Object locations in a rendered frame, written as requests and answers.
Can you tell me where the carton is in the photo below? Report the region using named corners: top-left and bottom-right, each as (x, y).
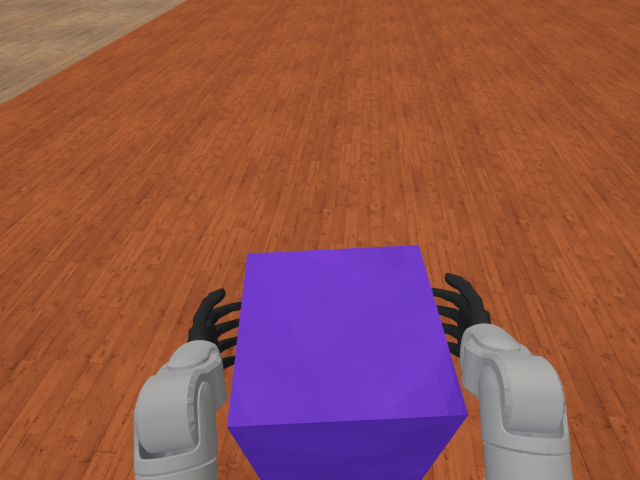
top-left (227, 245), bottom-right (468, 480)

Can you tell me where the left robot hand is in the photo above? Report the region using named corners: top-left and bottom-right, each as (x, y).
top-left (187, 288), bottom-right (242, 369)

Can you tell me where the robot left forearm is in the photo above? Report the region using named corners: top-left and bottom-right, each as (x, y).
top-left (134, 340), bottom-right (227, 480)

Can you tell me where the right robot hand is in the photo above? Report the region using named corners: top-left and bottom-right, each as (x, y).
top-left (431, 273), bottom-right (491, 358)

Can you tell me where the robot right forearm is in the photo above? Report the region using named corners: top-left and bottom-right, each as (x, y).
top-left (460, 323), bottom-right (573, 480)

